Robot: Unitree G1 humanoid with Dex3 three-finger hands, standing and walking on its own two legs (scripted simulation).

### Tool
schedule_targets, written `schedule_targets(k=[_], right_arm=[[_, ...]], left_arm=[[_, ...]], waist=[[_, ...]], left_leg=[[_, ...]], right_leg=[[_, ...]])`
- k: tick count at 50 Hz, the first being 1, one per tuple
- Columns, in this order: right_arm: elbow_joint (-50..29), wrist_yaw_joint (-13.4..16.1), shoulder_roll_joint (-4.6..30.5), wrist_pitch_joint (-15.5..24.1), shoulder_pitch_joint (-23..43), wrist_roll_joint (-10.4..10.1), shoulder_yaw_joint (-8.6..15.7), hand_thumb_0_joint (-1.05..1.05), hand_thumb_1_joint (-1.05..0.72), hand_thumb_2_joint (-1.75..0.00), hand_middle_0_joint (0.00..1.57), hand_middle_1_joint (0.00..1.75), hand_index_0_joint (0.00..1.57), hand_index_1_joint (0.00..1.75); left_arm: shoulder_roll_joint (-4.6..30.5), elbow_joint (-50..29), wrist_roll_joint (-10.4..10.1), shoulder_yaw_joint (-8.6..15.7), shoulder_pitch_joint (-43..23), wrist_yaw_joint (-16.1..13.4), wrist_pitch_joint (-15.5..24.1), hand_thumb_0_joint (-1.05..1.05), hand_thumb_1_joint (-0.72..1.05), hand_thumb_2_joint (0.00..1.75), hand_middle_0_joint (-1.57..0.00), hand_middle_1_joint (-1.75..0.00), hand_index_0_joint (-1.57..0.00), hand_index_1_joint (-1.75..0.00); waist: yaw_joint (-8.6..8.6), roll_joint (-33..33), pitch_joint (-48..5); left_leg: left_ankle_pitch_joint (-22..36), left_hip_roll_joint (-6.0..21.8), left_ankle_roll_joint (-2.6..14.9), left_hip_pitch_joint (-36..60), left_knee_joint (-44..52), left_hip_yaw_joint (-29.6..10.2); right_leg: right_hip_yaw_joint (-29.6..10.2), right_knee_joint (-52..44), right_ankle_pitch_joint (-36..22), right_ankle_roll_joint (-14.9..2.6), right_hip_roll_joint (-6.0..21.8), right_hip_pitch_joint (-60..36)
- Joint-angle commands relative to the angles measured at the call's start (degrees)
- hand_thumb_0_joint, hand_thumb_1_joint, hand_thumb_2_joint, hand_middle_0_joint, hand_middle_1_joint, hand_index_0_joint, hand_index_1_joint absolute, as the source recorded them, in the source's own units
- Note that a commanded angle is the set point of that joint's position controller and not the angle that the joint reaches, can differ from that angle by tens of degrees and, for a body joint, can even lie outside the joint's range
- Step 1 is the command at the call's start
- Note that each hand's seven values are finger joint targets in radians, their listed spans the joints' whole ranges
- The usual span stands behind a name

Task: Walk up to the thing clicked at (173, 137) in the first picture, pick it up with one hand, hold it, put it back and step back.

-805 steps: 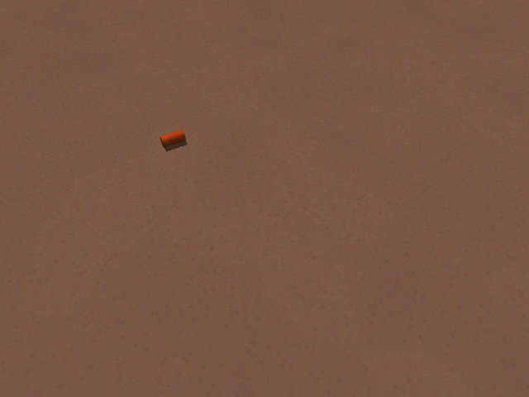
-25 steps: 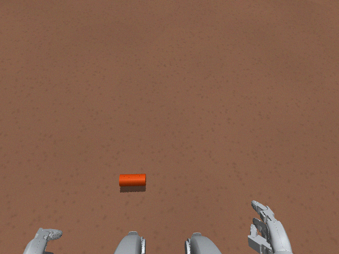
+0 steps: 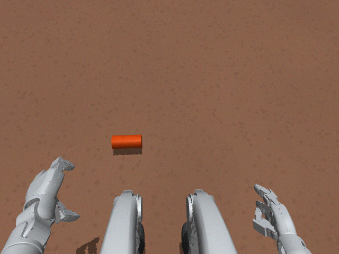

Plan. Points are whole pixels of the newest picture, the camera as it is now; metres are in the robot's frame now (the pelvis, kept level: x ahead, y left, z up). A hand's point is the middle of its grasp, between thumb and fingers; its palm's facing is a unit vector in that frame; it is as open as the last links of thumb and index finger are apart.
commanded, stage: rise first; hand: left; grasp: from above
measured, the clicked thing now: (127, 141) +0.54 +0.16 -0.52
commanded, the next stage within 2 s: none
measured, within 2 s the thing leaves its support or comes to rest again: neither
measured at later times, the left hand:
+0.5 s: hand (90, 160) +0.39 +0.25 -0.29, palm faces -0.47 -0.11 -0.87, open 13.8 cm
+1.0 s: hand (100, 151) +0.45 +0.24 -0.36, palm faces -0.46 +0.02 -0.89, open 14.1 cm
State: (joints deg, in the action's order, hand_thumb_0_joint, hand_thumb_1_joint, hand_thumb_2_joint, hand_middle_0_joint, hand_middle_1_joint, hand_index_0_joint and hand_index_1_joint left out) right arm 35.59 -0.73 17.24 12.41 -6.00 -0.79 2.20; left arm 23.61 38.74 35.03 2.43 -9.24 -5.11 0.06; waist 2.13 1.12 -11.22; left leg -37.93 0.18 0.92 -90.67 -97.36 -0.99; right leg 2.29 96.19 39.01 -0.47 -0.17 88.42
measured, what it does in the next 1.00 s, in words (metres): lowers itself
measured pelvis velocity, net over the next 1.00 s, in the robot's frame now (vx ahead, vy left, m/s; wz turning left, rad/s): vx -0.04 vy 0.00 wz -0.11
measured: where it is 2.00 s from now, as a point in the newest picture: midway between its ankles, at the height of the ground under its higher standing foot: outside the picture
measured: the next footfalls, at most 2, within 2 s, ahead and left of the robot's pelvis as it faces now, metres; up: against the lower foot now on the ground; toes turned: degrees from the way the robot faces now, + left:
none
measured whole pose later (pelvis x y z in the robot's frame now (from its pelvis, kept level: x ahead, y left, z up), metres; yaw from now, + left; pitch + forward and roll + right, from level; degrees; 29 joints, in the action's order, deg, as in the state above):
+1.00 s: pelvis -0.04 +0.00 -0.19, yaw -6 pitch +36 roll -8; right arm 42.0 -6.3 14.4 2.4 -9.3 6.9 -2.2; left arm 40.3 81.1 73.3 2.0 -56.2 -21.2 12.8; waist 12.6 -0.2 -4.5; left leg -38.9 1.4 1.8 -130.4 -132.5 -4.8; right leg 6.4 128.4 39.0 -0.3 -1.1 126.0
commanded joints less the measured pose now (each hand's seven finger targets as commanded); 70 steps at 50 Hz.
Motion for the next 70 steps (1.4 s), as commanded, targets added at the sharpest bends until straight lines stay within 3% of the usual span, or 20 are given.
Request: schedule_targets(k=[1,7,11,16,18,21,30,32,35,37,41,43,45,49,53,56,58,64,67,70], right_arm=[[-2.5,-0.72,9.07,1.27,-5.52,0.14,4.25,0.0,-0.91,-0.91,0.2,0.3,0.2,0.3],[0.21,-1.96,8.61,-0.67,-8.4,1.02,4.91,0.0,-0.92,-0.91,0.2,0.3,0.2,0.3],[1.33,-2.32,8.9,-2.2,-9.74,1.85,4.88,0.0,-0.9,-0.9,0.2,0.3,0.2,0.3],[2.55,-2.38,8.69,-4.38,-10.66,2.87,4.06,0.0,-0.9,-0.9,0.2,0.3,0.2,0.3],[2.81,-2.3,9.16,-5.27,-10.84,3.19,3.89,0.0,-0.9,-0.9,0.2,0.3,0.2,0.3],[3.55,-2.32,9.36,-6.44,-10.7,3.66,3.39,0.0,-0.9,-0.91,0.2,0.3,0.2,0.3],[5.25,-3.56,10.07,-8.75,-13.12,5.19,2.12,0.0,-0.9,-0.9,0.2,0.3,0.2,0.3],[6.48,-3.71,9.94,-9.33,-14.1,5.58,2.0,0.0,-0.9,-0.91,0.2,0.3,0.2,0.3],[5.82,-4.31,10.18,-9.51,-14.47,6.39,1.59,0.0,-0.9,-0.9,0.2,0.3,0.2,0.3],[6.43,-4.21,11.08,-9.75,-14.74,6.58,1.91,0.0,-0.9,-0.9,0.2,0.3,0.2,0.3],[6.19,-4.74,10.93,-10.05,-15.59,7.45,0.94,0.0,-0.9,-0.9,0.2,0.3,0.2,0.3],[6.47,-4.71,11.19,-9.97,-15.63,7.55,0.95,0.0,-0.9,-0.9,0.2,0.3,0.2,0.3],[5.97,-4.91,11.18,-9.82,-15.69,7.84,0.43,0.0,-0.9,-0.9,0.2,0.3,0.2,0.3],[5.96,-5.01,11.32,-9.66,-15.88,7.82,0.05,0.0,-0.9,-0.9,0.2,0.3,0.2,0.3],[6.13,-5.02,11.32,-9.65,-16.03,7.98,-0.57,0.0,-0.91,-0.91,0.2,0.3,0.2,0.3],[6.01,-5.09,11.62,-9.81,-16.96,8.16,-1.06,0.0,-0.91,-0.9,0.2,0.3,0.2,0.3],[5.76,-5.38,11.68,-9.82,-16.96,8.22,-1.35,0.0,-0.91,-0.9,0.2,0.3,0.2,0.3],[5.28,-5.7,11.82,-10.11,-17.4,8.26,-1.89,0.0,-0.91,-0.91,0.2,0.3,0.2,0.3],[4.98,-5.96,11.88,-10.14,-17.03,8.42,-2.46,0.0,-0.91,-0.91,0.2,0.3,0.2,0.3],[5.13,-5.83,12.05,-10.07,-16.62,8.35,-2.72,0.0,-0.91,-0.91,0.2,0.3,0.2,0.3]], left_arm=[[14.56,-2.02,6.06,5.02,-13.02,-3.87,2.81,0.0,-0.53,0.98,-0.12,-1.03,-0.12,-1.04],[17.02,7.96,13.55,2.77,-30.76,-5.62,6.39,0.0,-0.49,0.96,-0.16,-0.98,-0.15,-0.99],[21.25,11.97,17.6,3.64,-39.54,-7.4,8.83,0.0,-0.45,0.94,-0.15,-0.97,-0.16,-0.96],[22.79,20.34,22.57,2.49,-47.09,-10.01,10.29,0.0,-0.48,0.97,-0.13,-0.97,-0.13,-0.97],[26.51,19.33,24.68,3.86,-51.28,-11.06,10.59,0.0,-0.5,0.99,-0.11,-0.98,-0.11,-0.97],[24.87,25.86,27.02,1.84,-52.34,-12.04,10.54,0.0,-0.51,1.01,-0.11,-0.96,-0.1,-0.96],[27.27,31.15,32.78,1.67,-56.96,-13.8,11.53,0.0,-0.51,1.0,-0.1,-0.93,-0.1,-0.94],[30.24,30.21,33.94,2.84,-59.99,-14.52,12.27,0.0,-0.53,1.01,-0.1,-0.93,-0.09,-0.94],[27.69,30.59,35.36,1.17,-60.73,-15.04,13.13,0.0,-0.53,1.0,-0.09,-0.94,-0.09,-0.94],[31.09,29.76,36.81,2.25,-63.78,-15.9,13.67,0.0,-0.52,1.0,-0.09,-0.94,-0.09,-0.95],[28.35,34.76,37.89,1.33,-61.67,-17.25,13.78,0.0,-0.52,0.99,-0.09,-0.95,-0.09,-0.95],[31.16,31.94,37.61,2.48,-65.49,-18.1,13.77,0.0,-0.53,1.0,-0.08,-0.96,-0.08,-0.96],[28.71,35.96,37.55,1.47,-63.43,-18.62,12.7,0.0,-0.52,0.99,-0.08,-0.97,-0.09,-0.96],[30.87,34.23,37.51,1.89,-67.06,-19.12,12.05,0.0,-0.52,0.99,-0.08,-0.98,-0.09,-0.97],[28.77,36.7,36.98,0.56,-66.46,-18.96,11.17,0.0,-0.52,0.98,-0.08,-0.99,-0.1,-0.98],[32.08,35.66,37.26,2.34,-66.67,-18.97,10.92,0.0,-0.5,0.96,-0.08,-1.02,-0.1,-0.99],[29.96,35.98,36.56,1.57,-65.23,-18.69,10.66,0.0,-0.5,0.96,-0.08,-1.02,-0.1,-0.99],[33.7,34.12,36.52,2.93,-66.9,-18.52,10.73,0.0,-0.51,0.96,-0.06,-1.05,-0.09,-1.02],[32.05,36.42,36.06,1.75,-66.4,-18.35,10.51,0.0,-0.52,0.97,-0.06,-1.05,-0.09,-1.02],[33.19,35.98,36.07,1.82,-67.31,-18.38,10.45,0.0,-0.52,0.97,-0.06,-1.05,-0.09,-1.02]], waist=[[-0.73,4.91,-30.72],[2.13,0.33,-33.14],[2.12,1.54,-36.25],[4.57,3.34,-33.01],[4.23,5.5,-35.8],[6.24,6.8,-30.43],[8.33,10.71,-30.47],[8.55,10.5,-31.58],[9.92,11.22,-32.19],[9.38,14.61,-34.21],[11.03,12.41,-31.91],[10.45,14.19,-33.33],[10.95,13.48,-31.56],[11.19,15.33,-33.23],[12.44,14.33,-31.1],[12.23,14.16,-32.84],[12.5,14.77,-32.08],[12.58,15.15,-33.11],[13.63,13.96,-31.67],[13.22,14.37,-30.95]], left_leg=[[19.59,-1.11,0.15,17.64,6.1,-1.71],[12.56,-1.42,1.15,4.15,-3.03,0.5],[9.43,-1.44,0.97,1.75,-5.69,0.46],[3.45,-1.55,1.15,-3.12,-8.48,-0.35],[3.22,-1.42,1.17,-1.53,-9.33,-0.64],[-0.36,-1.26,0.97,-3.68,-9.69,-1.77],[5.78,-1.08,0.72,-4.79,-14.55,-2.48],[6.41,-1.08,1.18,-6.14,-16.37,-1.66],[8.87,-0.8,1.11,-5.12,-18.08,-1.83],[8.21,-0.54,0.74,-4.1,-18.37,-2.12],[8.87,-0.39,0.82,-5.29,-19.37,-2.99],[8.95,-0.24,1.03,-5.92,-20.28,-2.44],[8.46,0.03,0.91,-6.23,-20.12,-2.91],[8.83,0.08,0.95,-6.55,-20.74,-3.04],[9.4,0.38,1.0,-7.52,-21.86,-3.35],[11.59,0.33,1.34,-8.5,-23.24,-2.74],[12.62,0.35,1.04,-7.76,-22.98,-3.16],[12.65,0.45,1.42,-9.7,-24.67,-2.42],[11.47,0.5,1.72,-12.03,-25.44,-2.29],[9.47,0.5,1.71,-13.29,-25.35,-2.27]], right_leg=[[-0.57,-5.05,-18.1,-2.08,-1.59,-6.81],[-0.88,-1.88,-13.99,-1.33,-1.82,-4.11],[-0.17,0.95,-9.83,-1.57,-1.88,-1.02],[1.18,4.36,-3.61,-1.73,-2.16,5.99],[1.56,5.71,-3.45,-1.83,-2.12,7.73],[2.9,7.97,-0.9,-2.11,-2.26,13.85],[4.48,14.35,-7.8,-2.29,-1.88,18.35],[4.2,14.33,-8.58,-2.13,-2.19,17.27],[4.56,15.33,-10.98,-1.9,-2.13,17.77],[4.83,16.76,-10.2,-2.23,-2.26,19.7],[5.79,17.66,-10.96,-1.93,-2.28,20.41],[5.69,18.06,-11.58,-1.96,-2.61,20.06],[5.89,18.27,-11.24,-1.84,-2.3,21.04],[6.24,19.33,-12.09,-2.02,-2.78,20.36],[6.45,19.86,-12.86,-1.87,-2.9,21.51],[6.15,19.85,-15.2,-1.45,-3.01,18.51],[6.32,20.41,-15.68,-1.5,-2.76,19.15],[6.12,20.17,-16.93,-1.29,-3.33,15.97],[6.07,20.04,-16.46,-1.11,-3.58,15.98],[6.13,20.1,-14.55,-1.32,-3.74,16.75]])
